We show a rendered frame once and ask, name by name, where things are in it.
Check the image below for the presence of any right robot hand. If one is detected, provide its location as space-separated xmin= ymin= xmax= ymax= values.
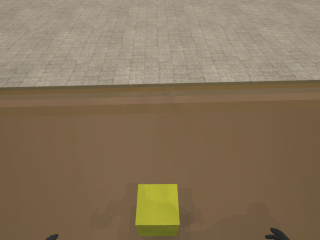
xmin=265 ymin=227 xmax=290 ymax=240

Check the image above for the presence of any carton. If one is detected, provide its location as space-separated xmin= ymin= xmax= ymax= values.
xmin=135 ymin=184 xmax=180 ymax=237

